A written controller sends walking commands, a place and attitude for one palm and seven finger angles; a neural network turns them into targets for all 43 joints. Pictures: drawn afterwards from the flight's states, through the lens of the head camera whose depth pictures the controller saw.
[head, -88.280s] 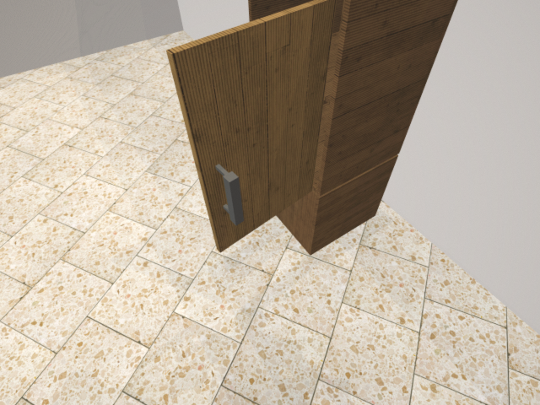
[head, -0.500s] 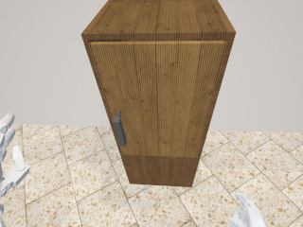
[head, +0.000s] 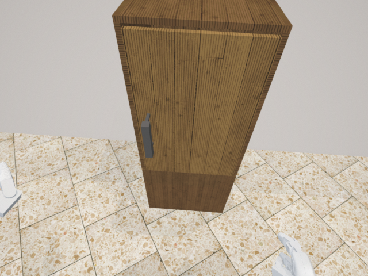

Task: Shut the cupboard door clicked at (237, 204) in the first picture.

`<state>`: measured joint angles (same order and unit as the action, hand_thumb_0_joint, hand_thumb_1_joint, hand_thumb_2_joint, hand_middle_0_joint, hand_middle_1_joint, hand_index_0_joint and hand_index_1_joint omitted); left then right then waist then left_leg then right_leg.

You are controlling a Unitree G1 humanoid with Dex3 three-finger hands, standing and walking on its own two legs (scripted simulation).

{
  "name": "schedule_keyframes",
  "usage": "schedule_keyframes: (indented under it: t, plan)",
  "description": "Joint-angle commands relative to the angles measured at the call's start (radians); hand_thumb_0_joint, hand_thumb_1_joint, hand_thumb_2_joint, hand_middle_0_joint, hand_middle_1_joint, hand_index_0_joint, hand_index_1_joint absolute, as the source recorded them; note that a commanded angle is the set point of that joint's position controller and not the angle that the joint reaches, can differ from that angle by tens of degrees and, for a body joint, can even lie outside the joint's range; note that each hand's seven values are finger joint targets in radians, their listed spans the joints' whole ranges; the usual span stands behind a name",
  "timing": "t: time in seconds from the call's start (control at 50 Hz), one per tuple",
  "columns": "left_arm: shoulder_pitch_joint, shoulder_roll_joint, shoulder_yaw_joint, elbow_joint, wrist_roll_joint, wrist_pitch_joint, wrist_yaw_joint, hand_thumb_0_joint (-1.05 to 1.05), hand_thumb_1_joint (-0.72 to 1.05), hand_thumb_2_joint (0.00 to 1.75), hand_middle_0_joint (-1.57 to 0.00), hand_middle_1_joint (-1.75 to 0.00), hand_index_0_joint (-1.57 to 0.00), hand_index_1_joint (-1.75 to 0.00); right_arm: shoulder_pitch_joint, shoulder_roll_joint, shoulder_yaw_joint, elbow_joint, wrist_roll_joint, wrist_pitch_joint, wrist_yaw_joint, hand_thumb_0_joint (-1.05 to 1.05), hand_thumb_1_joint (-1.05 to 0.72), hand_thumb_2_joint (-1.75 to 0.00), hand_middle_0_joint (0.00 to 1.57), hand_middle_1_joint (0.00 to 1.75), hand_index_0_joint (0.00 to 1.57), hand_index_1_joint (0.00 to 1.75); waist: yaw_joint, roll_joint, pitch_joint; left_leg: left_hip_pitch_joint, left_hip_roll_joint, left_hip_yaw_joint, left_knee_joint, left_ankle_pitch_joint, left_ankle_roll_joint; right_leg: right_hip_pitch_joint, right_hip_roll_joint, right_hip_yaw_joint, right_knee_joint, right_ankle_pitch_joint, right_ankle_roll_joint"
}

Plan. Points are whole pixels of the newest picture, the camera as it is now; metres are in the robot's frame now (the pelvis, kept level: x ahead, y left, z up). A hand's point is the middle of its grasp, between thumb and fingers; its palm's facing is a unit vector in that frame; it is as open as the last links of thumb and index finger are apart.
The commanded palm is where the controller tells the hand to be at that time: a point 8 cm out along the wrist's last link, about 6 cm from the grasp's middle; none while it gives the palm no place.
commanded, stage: step back with the hand held close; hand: left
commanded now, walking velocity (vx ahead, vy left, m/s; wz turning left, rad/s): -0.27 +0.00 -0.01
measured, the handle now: (148, 136) +0.56 +0.16 -0.08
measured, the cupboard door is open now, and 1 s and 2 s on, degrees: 0 0 0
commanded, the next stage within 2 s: stop stepping back and stand still in 0.90 s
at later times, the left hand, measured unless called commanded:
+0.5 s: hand (0, 220) +0.16 +0.27 +0.17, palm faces +0.45 -0.77 -0.46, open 7.4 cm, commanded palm +0.09 +0.30 +0.19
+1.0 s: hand out of the picture +0.06 +0.31 +0.19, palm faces +0.47 -0.79 -0.39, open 7.4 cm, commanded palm +0.00 +0.33 +0.19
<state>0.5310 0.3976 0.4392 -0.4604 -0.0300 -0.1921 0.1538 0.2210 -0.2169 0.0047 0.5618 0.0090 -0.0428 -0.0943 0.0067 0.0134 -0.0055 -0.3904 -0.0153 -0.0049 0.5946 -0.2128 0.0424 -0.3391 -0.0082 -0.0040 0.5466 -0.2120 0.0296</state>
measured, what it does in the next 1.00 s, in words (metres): walks backwards: right foot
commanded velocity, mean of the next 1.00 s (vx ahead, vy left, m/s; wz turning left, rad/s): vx -0.38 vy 0.00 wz -0.04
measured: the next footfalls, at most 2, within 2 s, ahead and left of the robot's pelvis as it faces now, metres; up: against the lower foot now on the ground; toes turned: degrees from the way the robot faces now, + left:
right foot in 0.42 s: -0.01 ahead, -0.13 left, +0.00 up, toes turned +6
right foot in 1.02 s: -0.18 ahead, -0.11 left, +0.00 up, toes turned +0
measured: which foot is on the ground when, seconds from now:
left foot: down 0.00-1.00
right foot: down 0.00-0.28, up 0.30-0.40, down 0.42-0.78, up 0.80-1.00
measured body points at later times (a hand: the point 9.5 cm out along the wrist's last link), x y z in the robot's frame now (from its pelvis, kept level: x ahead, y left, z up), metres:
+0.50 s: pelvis -0.05 +0.00 +0.00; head -0.02 +0.02 +0.44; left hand +0.13 +0.31 +0.20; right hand +0.12 -0.24 -0.08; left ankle +0.06 +0.09 -0.73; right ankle -0.05 -0.14 -0.73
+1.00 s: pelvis -0.13 +0.03 +0.00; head -0.13 +0.07 +0.45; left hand +0.03 +0.35 +0.21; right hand +0.06 -0.18 -0.06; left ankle +0.06 +0.10 -0.72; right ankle -0.22 -0.11 -0.72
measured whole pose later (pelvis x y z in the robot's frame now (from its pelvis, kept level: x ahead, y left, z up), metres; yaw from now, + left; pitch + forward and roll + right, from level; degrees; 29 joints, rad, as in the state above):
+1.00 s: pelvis -0.13 +0.03 +0.00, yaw +1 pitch +3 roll -5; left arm 0.53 0.47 0.47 -0.57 -0.09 -0.25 0.15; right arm 0.18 -0.15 0.00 0.64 -0.03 -0.13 -0.04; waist 0.02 -0.01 -0.05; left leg -0.55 0.06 0.07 0.37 0.05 0.03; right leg -0.16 0.08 -0.03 0.54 -0.51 -0.05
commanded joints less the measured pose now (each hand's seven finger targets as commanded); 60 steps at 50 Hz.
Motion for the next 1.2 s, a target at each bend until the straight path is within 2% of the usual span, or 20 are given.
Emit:
schedule_keyframes:
  t: [0.0, 0.12, 0.2, 0.26, 0.3, 0.36, 0.48, 0.56, 0.62, 0.7, 0.76, 0.8, 0.86, 0.94, 1.0, 1.04, 1.08, 1.12, 1.16, 1.18]
  plan:
    - [-0.09, 0.204, 0.127, -0.231, 0.005, -0.084, 0.027, 0.0, 0.9, 0.9, -0.2, -0.3, -0.2, -0.3, -0.087, -0.153, -0.06, -0.134, -0.006, -0.075, -0.005, 0.0, -0.9, -0.9, 0.2, 0.3, 0.2, 0.3, -0.013, 0.079, -0.071, -0.28, 0.117, -0.121, -0.235, -0.396, 0.04, 0.251, -0.011, 0.093, -0.013, -0.025, -0.029]
    - [-0.073, 0.197, 0.097, -0.219, -0.01, -0.1, 0.044, 0.0, 0.9, 0.9, -0.2, -0.3, -0.2, -0.3, -0.075, -0.12, -0.053, -0.098, -0.011, -0.075, 0.013, 0.0, -0.9, -0.9, 0.2, 0.3, 0.2, 0.3, -0.024, -0.059, -0.056, -0.034, 0.032, -0.05, -0.016, -0.181, -0.025, -0.057, -0.146, 0.183, -0.235, -0.205, -0.105]
    - [-0.044, 0.243, 0.139, -0.208, -0.012, -0.111, 0.056, 0.0, 0.9, 0.9, -0.2, -0.3, -0.2, -0.3, -0.091, -0.135, -0.058, -0.098, -0.008, -0.068, 0.005, 0.0, -0.9, -0.9, 0.2, 0.3, 0.2, 0.3, -0.025, 0.028, -0.052, -0.061, 0.068, -0.089, -0.133, -0.225, -0.012, -0.042, -0.069, 0.1, -0.203, -0.245, -0.061]
    - [-0.031, 0.217, 0.149, -0.231, -0.001, -0.126, 0.048, 0.0, 0.9, 0.9, -0.2, -0.3, -0.2, -0.3, -0.102, -0.156, -0.059, -0.114, -0.004, -0.085, -0.003, 0.0, -0.9, -0.9, 0.2, 0.3, 0.2, 0.3, -0.016, 0.201, -0.077, -0.362, 0.219, -0.256, -0.412, -0.472, 0.062, 0.291, 0.076, 0.014, 0.112, -0.097, -0.009]
    - [-0.032, 0.239, 0.173, -0.25, 0.002, -0.137, 0.035, 0.0, 0.9, 0.9, -0.2, -0.3, -0.2, -0.3, -0.11, -0.152, -0.069, -0.112, -0.011, -0.102, -0.006, 0.0, -0.9, -0.9, 0.2, 0.3, 0.2, 0.3, -0.006, 0.219, -0.122, -0.349, 0.259, -0.293, -0.401, -0.396, 0.087, 0.327, 0.099, 0.025, 0.182, 0.008, -0.009]
    - [-0.011, 0.209, 0.156, -0.235, 0.001, -0.137, 0.016, 0.0, 0.9, 0.9, -0.2, -0.3, -0.2, -0.3, -0.112, -0.153, -0.069, -0.103, -0.019, -0.119, 0.003, 0.0, -0.9, -0.9, 0.2, 0.3, 0.2, 0.3, -0.004, 0.162, -0.085, -0.427, 0.229, -0.238, -0.323, -0.403, 0.089, 0.366, 0.083, 0.078, 0.144, 0.016, -0.019]
    - [-0.028, 0.231, 0.128, -0.293, -0.028, -0.154, 0.015, 0.0, 0.9, 0.9, -0.2, -0.3, -0.2, -0.3, -0.093, -0.125, -0.073, -0.063, -0.012, -0.128, 0.015, 0.0, -0.9, -0.9, 0.2, 0.3, 0.2, 0.3, -0.018, 0.041, -0.28, 0.1, 0.12, -0.069, -0.099, 0.183, -0.009, 0.105, -0.002, 0.13, -0.052, 0.246, -0.024]
    - [-0.006, 0.26, 0.154, -0.274, -0.029, -0.147, 0.016, 0.0, 0.9, 0.9, -0.2, -0.3, -0.2, -0.3, -0.118, -0.114, -0.068, -0.086, -0.011, -0.099, 0.017, 0.0, -0.9, -0.9, 0.2, 0.3, 0.2, 0.3, -0.03, 0.004, -0.15, 0.05, 0.061, -0.041, -0.04, -0.139, -0.034, -0.047, -0.071, 0.216, -0.203, -0.087, -0.07]
    - [-0.019, 0.271, 0.159, -0.237, -0.024, -0.14, 0.033, 0.0, 0.9, 0.9, -0.2, -0.3, -0.2, -0.3, -0.108, -0.097, -0.064, -0.072, -0.02, -0.075, 0.016, 0.0, -0.9, -0.9, 0.2, 0.3, 0.2, 0.3, -0.034, -0.063, -0.071, 0.137, 0.013, -0.029, 0.117, -0.116, -0.068, -0.252, -0.173, 0.257, -0.312, -0.223, -0.138]
    - [-0.079, 0.255, 0.126, -0.222, -0.027, -0.137, 0.034, 0.0, 0.9, 0.9, -0.2, -0.3, -0.2, -0.3, -0.101, -0.121, -0.062, -0.08, -0.01, -0.069, 0.003, 0.0, -0.9, -0.9, 0.2, 0.3, 0.2, 0.3, -0.048, 0.036, 0.001, 0.127, 0.064, -0.117, -0.091, -0.161, -0.044, -0.279, -0.037, 0.11, -0.227, -0.256, -0.068]
    - [-0.09, 0.229, 0.145, -0.228, -0.021, -0.152, 0.018, 0.0, 0.9, 0.9, -0.2, -0.3, -0.2, -0.3, -0.129, -0.162, -0.068, -0.104, -0.011, -0.108, -0.005, 0.0, -0.9, -0.9, 0.2, 0.3, 0.2, 0.3, -0.017, 0.304, -0.062, -0.332, 0.306, -0.426, -0.564, -0.669, 0.068, 0.241, 0.169, 0.01, 0.25, -0.193, -0.015]
    - [-0.113, 0.279, 0.171, -0.276, -0.026, -0.155, 0.004, 0.0, 0.9, 0.9, -0.2, -0.3, -0.2, -0.3, -0.145, -0.14, -0.077, -0.098, -0.025, -0.119, 0.005, 0.0, -0.9, -0.9, 0.2, 0.3, 0.2, 0.3, 0.001, 0.227, -0.166, -0.239, 0.334, -0.398, -0.535, -0.541, 0.064, 0.239, 0.163, 0.028, 0.392, -0.25, -0.03]
    - [-0.031, 0.223, 0.122, -0.313, -0.057, -0.126, 0.01, 0.0, 0.9, 0.9, -0.2, -0.3, -0.2, -0.3, -0.133, -0.108, -0.08, -0.076, -0.021, -0.137, 0.035, 0.0, -0.9, -0.9, 0.2, 0.3, 0.2, 0.3, 0.011, 0.234, -0.249, 0.022, 0.263, -0.179, -0.439, -0.284, 0.003, 0.137, 0.124, -0.032, 0.255, -0.341, -0.056]
    - [-0.058, 0.225, 0.108, -0.323, -0.064, -0.122, 0.008, 0.0, 0.9, 0.9, -0.2, -0.3, -0.2, -0.3, -0.098, -0.098, -0.062, -0.032, -0.036, -0.13, 0.046, 0.0, -0.9, -0.9, 0.2, 0.3, 0.2, 0.3, -0.009, 0.204, -0.203, 0.11, 0.246, -0.082, -0.379, -0.195, -0.08, 0.129, 0.053, -0.009, -0.136, -0.284, -0.083]
    - [-0.176, 0.316, 0.163, -0.332, -0.032, -0.148, 0.031, 0.0, 0.9, 0.9, -0.2, -0.3, -0.2, -0.3, -0.048, -0.089, -0.058, 0.015, -0.057, -0.118, 0.038, 0.0, -0.9, -0.9, 0.2, 0.3, 0.2, 0.3, -0.038, -0.063, -0.162, 0.358, 0.099, -0.005, 0.171, -0.046, -0.117, -0.309, -0.293, 0.331, -0.395, -0.198, -0.215]
    - [-0.221, 0.227, 0.065, -0.24, -0.021, -0.095, 0.021, 0.0, 0.9, 0.9, -0.2, -0.3, -0.2, -0.3, -0.052, -0.091, -0.06, -0.008, -0.024, -0.119, 0.027, 0.0, -0.9, -0.9, 0.2, 0.3, 0.2, 0.3, -0.048, -0.194, -0.087, 0.292, 0.047, -0.02, 0.234, -0.068, -0.1, -0.305, -0.211, 0.165, -0.276, -0.25, -0.18]
    - [-0.223, 0.219, 0.07, -0.198, -0.026, -0.049, 0.011, 0.0, 0.9, 0.9, -0.2, -0.3, -0.2, -0.3, -0.081, -0.116, -0.048, -0.037, -0.01, -0.109, 0.008, 0.0, -0.9, -0.9, 0.2, 0.3, 0.2, 0.3, -0.06, 0.026, 0.027, 0.207, 0.077, -0.084, -0.009, -0.092, -0.069, -0.271, -0.073, 0.061, -0.122, -0.26, -0.095]
    - [-0.177, 0.226, 0.108, -0.232, -0.038, -0.047, 0.004, 0.0, 0.9, 0.9, -0.2, -0.3, -0.2, -0.3, -0.107, -0.121, -0.037, -0.075, -0.006, -0.121, 0.006, 0.0, -0.9, -0.9, 0.2, 0.3, 0.2, 0.3, -0.024, 0.299, -0.011, 0.038, 0.19, -0.315, -0.478, -0.54, -0.079, -0.041, 0.114, -0.046, 0.087, -0.395, -0.042]
    - [-0.137, 0.268, 0.169, -0.29, -0.053, -0.042, 0.002, 0.0, 0.9, 0.9, -0.2, -0.3, -0.2, -0.3, -0.093, -0.111, -0.042, -0.092, -0.018, -0.119, 0.017, 0.0, -0.9, -0.9, 0.2, 0.3, 0.2, 0.3, 0.003, 0.334, -0.102, -0.063, 0.229, -0.333, -0.653, -0.687, -0.188, 0.159, 0.207, -0.086, 0.314, -0.412, -0.055]
    - [-0.082, 0.266, 0.171, -0.306, -0.061, -0.035, -0.006, 0.0, 0.9, 0.9, -0.2, -0.3, -0.2, -0.3, -0.091, -0.101, -0.049, -0.098, -0.023, -0.117, 0.029, 0.0, -0.9, -0.9, 0.2, 0.3, 0.2, 0.3, 0.014, 0.305, -0.141, -0.082, 0.208, -0.236, -0.636, -0.603, -0.211, 0.239, 0.219, -0.11, 0.32, -0.403, -0.062]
